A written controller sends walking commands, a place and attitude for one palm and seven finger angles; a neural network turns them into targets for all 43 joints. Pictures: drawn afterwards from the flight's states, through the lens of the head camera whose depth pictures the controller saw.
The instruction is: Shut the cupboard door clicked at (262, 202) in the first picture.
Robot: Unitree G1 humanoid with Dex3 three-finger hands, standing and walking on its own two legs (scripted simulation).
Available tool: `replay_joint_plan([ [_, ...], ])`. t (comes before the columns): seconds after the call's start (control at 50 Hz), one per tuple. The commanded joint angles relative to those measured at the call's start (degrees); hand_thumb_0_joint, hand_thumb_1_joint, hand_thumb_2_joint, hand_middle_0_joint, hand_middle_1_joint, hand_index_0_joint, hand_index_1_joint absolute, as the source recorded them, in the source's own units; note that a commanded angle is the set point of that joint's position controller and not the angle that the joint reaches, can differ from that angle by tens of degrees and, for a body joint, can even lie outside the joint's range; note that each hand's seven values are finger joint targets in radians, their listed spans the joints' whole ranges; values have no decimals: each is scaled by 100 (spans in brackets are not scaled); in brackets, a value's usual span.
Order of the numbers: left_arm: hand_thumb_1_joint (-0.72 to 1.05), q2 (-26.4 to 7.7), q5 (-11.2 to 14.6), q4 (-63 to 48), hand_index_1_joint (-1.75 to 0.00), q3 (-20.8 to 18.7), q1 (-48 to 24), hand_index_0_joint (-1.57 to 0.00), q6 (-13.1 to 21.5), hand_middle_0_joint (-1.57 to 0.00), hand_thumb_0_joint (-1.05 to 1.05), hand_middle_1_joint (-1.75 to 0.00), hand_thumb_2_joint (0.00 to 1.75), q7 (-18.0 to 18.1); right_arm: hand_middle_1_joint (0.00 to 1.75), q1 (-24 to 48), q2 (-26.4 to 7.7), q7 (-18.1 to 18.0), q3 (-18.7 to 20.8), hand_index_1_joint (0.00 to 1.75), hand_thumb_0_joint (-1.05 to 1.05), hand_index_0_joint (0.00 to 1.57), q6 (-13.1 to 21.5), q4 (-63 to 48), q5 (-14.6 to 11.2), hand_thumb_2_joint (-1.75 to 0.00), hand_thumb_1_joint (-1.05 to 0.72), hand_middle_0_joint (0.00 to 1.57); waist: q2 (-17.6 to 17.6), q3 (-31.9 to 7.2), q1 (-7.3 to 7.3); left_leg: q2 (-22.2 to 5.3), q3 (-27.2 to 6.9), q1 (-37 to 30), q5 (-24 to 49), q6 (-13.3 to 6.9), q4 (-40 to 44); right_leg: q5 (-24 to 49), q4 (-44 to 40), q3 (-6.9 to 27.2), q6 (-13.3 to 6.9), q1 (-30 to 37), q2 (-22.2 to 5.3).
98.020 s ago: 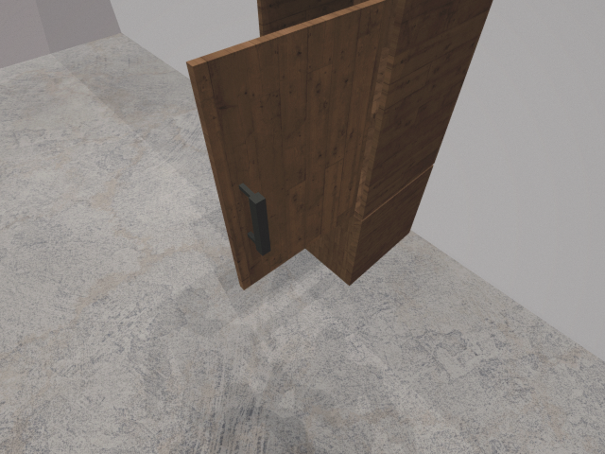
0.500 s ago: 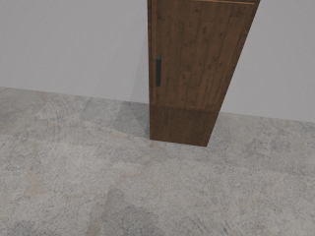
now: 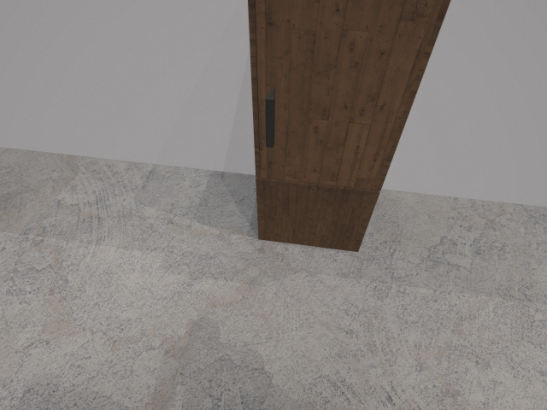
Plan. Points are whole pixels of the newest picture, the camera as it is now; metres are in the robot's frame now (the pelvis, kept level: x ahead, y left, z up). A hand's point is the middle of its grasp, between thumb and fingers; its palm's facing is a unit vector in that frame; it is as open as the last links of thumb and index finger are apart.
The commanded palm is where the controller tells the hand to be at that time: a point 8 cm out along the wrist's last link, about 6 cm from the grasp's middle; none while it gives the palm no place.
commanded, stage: look to check the result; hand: left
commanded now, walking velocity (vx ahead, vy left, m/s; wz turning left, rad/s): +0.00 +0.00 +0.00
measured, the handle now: (271, 118) +0.88 +0.05 -0.08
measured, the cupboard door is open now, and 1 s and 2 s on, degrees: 0 0 0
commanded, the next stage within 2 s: stand and wait in 0.10 s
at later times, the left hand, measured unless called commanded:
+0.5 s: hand out of the picture +0.00 +0.17 -0.18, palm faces +0.02 -0.98 -0.22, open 7.4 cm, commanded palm none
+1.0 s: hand out of the picture -0.01 +0.15 -0.18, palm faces +0.03 -0.98 -0.19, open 7.4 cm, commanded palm none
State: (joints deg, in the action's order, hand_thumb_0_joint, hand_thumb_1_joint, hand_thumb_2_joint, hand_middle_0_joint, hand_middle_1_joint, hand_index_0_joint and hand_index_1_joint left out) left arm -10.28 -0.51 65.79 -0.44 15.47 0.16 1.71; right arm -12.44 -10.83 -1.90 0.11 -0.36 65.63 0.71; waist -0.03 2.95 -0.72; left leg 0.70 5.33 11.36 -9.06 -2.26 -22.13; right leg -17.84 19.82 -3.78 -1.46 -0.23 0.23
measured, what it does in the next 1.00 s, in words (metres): stands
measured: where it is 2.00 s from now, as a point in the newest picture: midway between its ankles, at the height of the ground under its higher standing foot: outside the picture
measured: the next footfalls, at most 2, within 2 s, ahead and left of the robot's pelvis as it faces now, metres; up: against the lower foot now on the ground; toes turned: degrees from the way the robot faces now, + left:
none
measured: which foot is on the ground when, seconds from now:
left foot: down 0.00-1.00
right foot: down 0.00-1.00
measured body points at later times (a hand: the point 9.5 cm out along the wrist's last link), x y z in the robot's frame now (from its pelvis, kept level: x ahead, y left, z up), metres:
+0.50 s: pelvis +0.01 -0.01 +0.00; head +0.02 -0.02 +0.45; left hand +0.00 +0.22 -0.16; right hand +0.03 -0.25 -0.16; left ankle +0.03 +0.09 -0.74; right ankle -0.08 -0.10 -0.74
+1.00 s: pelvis +0.01 -0.02 +0.00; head +0.02 -0.02 +0.45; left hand -0.01 +0.20 -0.16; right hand +0.00 -0.24 -0.17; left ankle +0.03 +0.09 -0.74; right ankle -0.08 -0.10 -0.74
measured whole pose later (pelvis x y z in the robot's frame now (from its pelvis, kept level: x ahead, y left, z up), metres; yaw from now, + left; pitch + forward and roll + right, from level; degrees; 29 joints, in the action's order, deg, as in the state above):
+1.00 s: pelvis +0.01 -0.02 +0.00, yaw +0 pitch -2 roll +1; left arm -8.1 -0.3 66.1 -0.2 17.9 0.1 2.1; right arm -14.6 -8.8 -2.4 -0.4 -0.7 66.4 0.7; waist -0.4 3.1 -0.6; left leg -0.5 5.0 10.1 -10.6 -0.7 -23.0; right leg -18.6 18.9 -3.8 -2.8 1.7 1.5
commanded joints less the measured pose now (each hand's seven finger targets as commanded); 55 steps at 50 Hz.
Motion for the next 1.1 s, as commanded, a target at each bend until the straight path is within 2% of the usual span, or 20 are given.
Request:
replay_joint_plan([
  [0.0,90,-696,-11,-115,-30,-107,403,-20,65,-20,0,-30,90,62,30,-229,-704,-35,86,30,0,20,84,-191,-7,-90,-90,20,9,92,22,-730,-851,-574,1116,-60,241,1246,-452,586,-121,-771,-716],
  [0.16,90,-716,-15,-134,-30,-111,422,-20,81,-20,0,-30,90,70,30,-180,-735,-40,86,30,0,20,89,-219,-13,-90,-90,20,-77,-20,32,-727,-812,-674,1312,-54,155,1656,-456,569,-103,-660,-734],
  [0.28,90,-681,-9,-123,-30,-101,426,-20,67,-20,0,-30,90,69,30,-172,-693,-44,71,30,0,20,73,-195,-7,-90,-90,20,-3,124,27,-723,-765,-620,1215,-30,159,1643,-479,570,-101,-685,-742],
  [0.36,90,-693,-8,-129,-30,-110,486,-20,82,-20,0,-30,90,81,30,-224,-698,-53,73,30,0,20,80,-201,-16,-90,-90,20,-128,-42,37,-724,-744,-694,1373,-42,83,1975,-442,561,-93,-567,-738],
  [0.42,90,-676,-4,-115,-30,-109,484,-20,78,-20,0,-30,90,85,30,-248,-674,-60,66,30,0,20,76,-186,-9,-90,-90,20,-88,44,29,-718,-714,-653,1397,-32,81,2087,-428,556,-91,-558,-745],
  [0.68,90,-521,5,-54,-30,-77,626,-20,47,-20,0,-30,90,86,30,-393,-539,-71,38,30,0,20,48,-118,-11,-90,-90,20,3,255,32,-720,-717,-583,1084,-18,151,1533,-512,598,-114,-683,-698],
  [0.78,90,-480,4,-36,-30,-74,701,-20,54,-20,0,-30,90,93,30,-464,-498,-78,33,30,0,20,56,-103,-14,-90,-90,20,-122,171,33,-722,-699,-620,1157,-27,116,1687,-484,586,-103,-643,-691],
  [0.86,90,-456,3,-37,-30,-80,771,-20,54,-20,0,-30,90,103,30,-512,-469,-85,34,30,0,20,55,-95,-20,-90,-90,20,-122,206,54,-708,-671,-595,1183,-27,65,1822,-469,548,-91,-636,-693],
  [1.0,90,-348,10,-9,-30,-51,829,-20,43,-20,0,-30,90,100,30,-575,-362,-85,25,30,0,20,30,-74,-11,-90,-90,20,-60,372,36,-694,-684,-507,948,-6,97,1501,-508,589,-99,-770,-673],
  [1.08,90,-335,5,-6,-30,-61,886,-20,50,-20,0,-30,90,106,30,-606,-338,-89,28,30,0,20,38,-73,-14,-90,-90,20,-51,282,37,-697,-656,-533,1032,-16,52,1686,-478,578,-85,-713,-689],
])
